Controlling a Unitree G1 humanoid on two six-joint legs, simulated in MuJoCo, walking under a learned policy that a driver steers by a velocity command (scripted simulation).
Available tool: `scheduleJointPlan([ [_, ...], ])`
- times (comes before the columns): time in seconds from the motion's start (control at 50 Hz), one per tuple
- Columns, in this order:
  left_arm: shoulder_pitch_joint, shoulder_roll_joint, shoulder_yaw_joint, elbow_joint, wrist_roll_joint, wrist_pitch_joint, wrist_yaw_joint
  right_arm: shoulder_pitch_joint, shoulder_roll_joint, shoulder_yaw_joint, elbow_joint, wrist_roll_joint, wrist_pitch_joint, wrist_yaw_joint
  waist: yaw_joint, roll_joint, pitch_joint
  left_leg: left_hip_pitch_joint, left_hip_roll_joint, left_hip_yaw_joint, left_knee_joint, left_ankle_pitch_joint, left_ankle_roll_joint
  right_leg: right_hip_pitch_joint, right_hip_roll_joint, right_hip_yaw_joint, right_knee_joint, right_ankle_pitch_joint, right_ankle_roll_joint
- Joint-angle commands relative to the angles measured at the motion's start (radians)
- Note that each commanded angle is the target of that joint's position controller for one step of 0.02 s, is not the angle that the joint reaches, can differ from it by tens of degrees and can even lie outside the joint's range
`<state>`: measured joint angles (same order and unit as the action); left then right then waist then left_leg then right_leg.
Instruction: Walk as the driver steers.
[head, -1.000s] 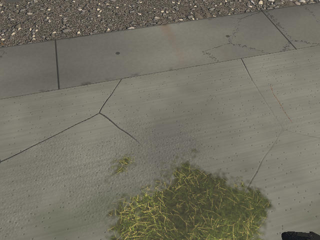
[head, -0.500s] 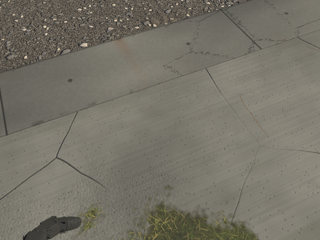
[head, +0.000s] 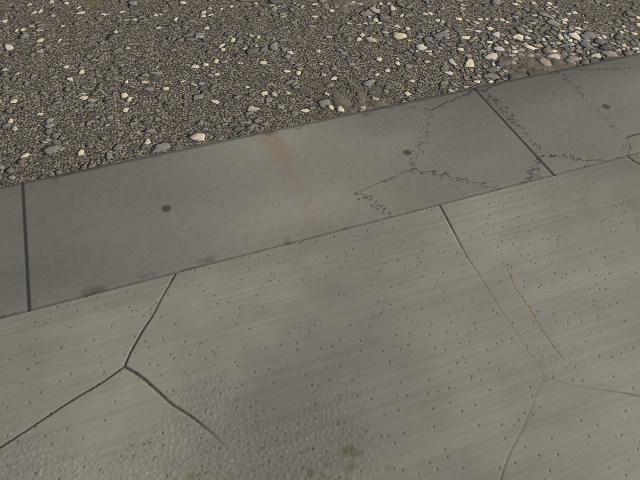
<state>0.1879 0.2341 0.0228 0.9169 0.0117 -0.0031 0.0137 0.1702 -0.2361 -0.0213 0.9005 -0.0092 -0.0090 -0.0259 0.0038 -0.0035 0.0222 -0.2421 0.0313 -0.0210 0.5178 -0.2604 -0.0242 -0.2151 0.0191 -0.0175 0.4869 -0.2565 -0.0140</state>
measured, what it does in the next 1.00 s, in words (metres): stands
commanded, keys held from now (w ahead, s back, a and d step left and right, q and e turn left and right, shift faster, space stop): no key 0.80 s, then w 0.20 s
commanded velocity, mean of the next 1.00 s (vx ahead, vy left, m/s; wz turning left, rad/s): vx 0.04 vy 0.00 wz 0.00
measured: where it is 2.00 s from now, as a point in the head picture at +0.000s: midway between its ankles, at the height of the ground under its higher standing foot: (317, 458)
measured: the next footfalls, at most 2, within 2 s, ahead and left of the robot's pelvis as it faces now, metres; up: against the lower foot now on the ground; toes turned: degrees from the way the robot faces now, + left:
right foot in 1.52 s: +0.44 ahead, -0.09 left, +0.00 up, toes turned -2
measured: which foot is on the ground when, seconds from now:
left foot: down 0.00-1.00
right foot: down 0.00-1.00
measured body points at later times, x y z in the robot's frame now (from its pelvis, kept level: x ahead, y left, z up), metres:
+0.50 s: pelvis +0.01 +0.00 +0.00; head +0.02 +0.00 +0.45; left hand +0.07 +0.26 -0.14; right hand +0.08 -0.26 -0.14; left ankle +0.01 +0.13 -0.74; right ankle +0.00 -0.11 -0.74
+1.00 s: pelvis +0.03 +0.01 +0.00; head +0.02 +0.02 +0.45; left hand +0.02 +0.27 -0.16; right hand +0.05 -0.24 -0.15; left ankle +0.00 +0.12 -0.71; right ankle +0.00 -0.11 -0.74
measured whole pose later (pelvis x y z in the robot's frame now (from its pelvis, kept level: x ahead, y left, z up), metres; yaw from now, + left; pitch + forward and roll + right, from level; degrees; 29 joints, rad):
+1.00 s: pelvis +0.03 +0.01 +0.00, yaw +1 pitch +0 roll +0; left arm 0.31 0.23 0.04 1.11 -0.02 -0.02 0.03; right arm 0.28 -0.21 -0.03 1.11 0.02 -0.04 -0.03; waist 0.01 -0.02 -0.02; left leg -0.29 0.01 0.04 0.73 -0.46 0.05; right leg -0.18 -0.01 -0.01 0.50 -0.32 -0.03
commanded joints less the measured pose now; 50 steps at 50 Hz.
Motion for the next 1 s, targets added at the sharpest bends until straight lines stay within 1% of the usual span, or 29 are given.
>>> scheduleJointPlan([
  [0.02,-0.009,0.105,0.025,-0.021,-0.006,-0.007,0.006,0.004,-0.127,-0.027,-0.018,0.004,-0.008,-0.006,-0.008,0.029,-0.062,0.059,0.036,-0.035,-0.065,0.273,0.033,0.024,-0.046,0.044,-0.056,0.221,-0.018],
  [0.14,-0.009,0.109,0.027,0.033,-0.008,0.006,0.014,-0.007,-0.121,-0.027,0.027,0.005,-0.001,-0.006,-0.003,0.004,-0.050,0.061,0.024,-0.023,-0.073,0.281,0.035,0.052,-0.050,0.041,-0.057,0.247,-0.014],
  [0.28,-0.017,0.114,0.025,0.082,-0.009,0.010,0.020,-0.008,-0.114,-0.027,0.075,0.005,0.006,-0.010,-0.002,0.005,-0.030,0.064,0.012,-0.011,-0.090,0.246,0.031,0.053,-0.052,0.040,-0.070,0.222,-0.012],
  [0.4,-0.017,0.110,0.021,0.116,-0.008,0.009,0.021,-0.002,-0.108,-0.025,0.109,0.004,0.010,-0.014,-0.003,0.008,-0.013,0.061,0.005,-0.004,-0.104,0.201,0.027,0.041,-0.051,0.039,-0.084,0.179,-0.011],
  [0.6,0.004,0.093,0.013,0.156,-0.008,0.005,0.023,0.025,-0.096,-0.021,0.155,0.004,0.011,-0.020,-0.004,0.004,0.009,0.047,-0.001,0.002,-0.119,0.136,0.022,0.018,-0.049,0.038,-0.107,0.108,-0.011],
  [0.8,0.040,0.076,0.005,0.179,-0.008,0.002,0.024,0.066,-0.077,-0.014,0.186,0.005,0.009,-0.022,-0.003,0.002,0.021,0.032,-0.005,0.005,-0.125,0.106,0.021,0.004,-0.046,0.037,-0.119,0.073,-0.013],
  [0.82,0.061,0.069,0.004,0.189,-0.009,0.003,0.025,0.087,-0.065,-0.011,0.198,0.006,0.010,-0.023,-0.003,-0.004,-0.002,0.039,-0.018,0.021,-0.120,0.017,0.022,0.012,-0.040,0.033,-0.129,-0.036,-0.017],
  [0.84,0.070,0.087,0.010,0.190,-0.015,0.006,0.028,0.093,-0.067,-0.013,0.201,0.011,0.012,-0.025,0.000,-0.019,0.012,0.014,-0.044,0.047,-0.087,-0.120,0.028,-0.003,-0.035,0.039,-0.135,-0.203,-0.032],
  [0.86,0.076,0.115,0.020,0.186,-0.023,0.008,0.031,0.089,-0.075,-0.017,0.195,0.015,0.010,-0.028,0.005,-0.042,0.041,-0.035,-0.061,0.065,-0.045,-0.253,0.038,-0.033,-0.053,0.071,-0.150,-0.374,-0.057],
  [0.88,0.088,0.129,0.026,0.180,-0.027,0.005,0.032,0.074,-0.076,-0.018,0.183,0.015,0.004,-0.027,0.015,-0.063,0.080,-0.098,-0.065,0.069,-0.001,-0.318,0.048,-0.058,-0.095,0.132,-0.188,-0.500,-0.087],
  [0.9,0.117,0.150,0.035,0.180,-0.031,-0.004,0.030,0.056,-0.056,-0.014,0.168,0.014,-0.009,-0.023,0.028,-0.110,0.102,-0.158,-0.065,0.081,0.073,-0.292,0.052,-0.048,-0.166,0.233,-0.238,-0.576,-0.127],
  [0.92,0.145,0.177,0.046,0.183,-0.035,-0.014,0.028,0.052,-0.032,-0.010,0.160,0.017,-0.023,-0.015,0.033,-0.171,0.099,-0.188,-0.057,0.097,0.189,-0.211,0.052,-0.030,-0.259,0.358,-0.299,-0.616,-0.177],
  [0.94,0.154,0.183,0.053,0.181,-0.036,-0.023,0.028,0.044,-0.033,-0.012,0.153,0.021,-0.036,-0.006,0.035,-0.180,0.113,-0.202,-0.020,0.065,0.274,-0.180,0.064,-0.054,-0.327,0.447,-0.337,-0.601,-0.218],
  [0.96,0.136,0.171,0.052,0.169,-0.031,-0.031,0.026,0.043,-0.039,-0.016,0.148,0.028,-0.047,0.002,0.022,-0.164,0.121,-0.220,0.004,0.043,0.322,-0.208,0.079,-0.062,-0.349,0.470,-0.348,-0.564,-0.229],
  [0.98,0.105,0.164,0.051,0.153,-0.034,-0.038,0.023,0.054,-0.034,-0.017,0.144,0.034,-0.055,0.008,0.002,-0.156,0.125,-0.218,0.022,0.031,0.297,-0.245,0.095,-0.065,-0.346,0.448,-0.340,-0.524,-0.218],
  [1.0,0.059,0.161,0.051,0.134,-0.044,-0.042,0.020,0.081,-0.029,-0.017,0.148,0.038,-0.063,0.013,-0.029,-0.148,0.125,-0.150,0.029,0.033,0.183,-0.234,0.113,-0.096,-0.318,0.387,-0.319,-0.469,-0.188],
])
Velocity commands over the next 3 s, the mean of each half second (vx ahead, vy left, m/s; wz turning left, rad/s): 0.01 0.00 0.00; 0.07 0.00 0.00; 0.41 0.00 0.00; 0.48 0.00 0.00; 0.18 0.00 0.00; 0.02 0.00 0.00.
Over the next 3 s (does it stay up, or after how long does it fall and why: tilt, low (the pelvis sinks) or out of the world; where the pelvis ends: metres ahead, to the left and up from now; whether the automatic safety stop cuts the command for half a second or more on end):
stays up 0.74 0.03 0.00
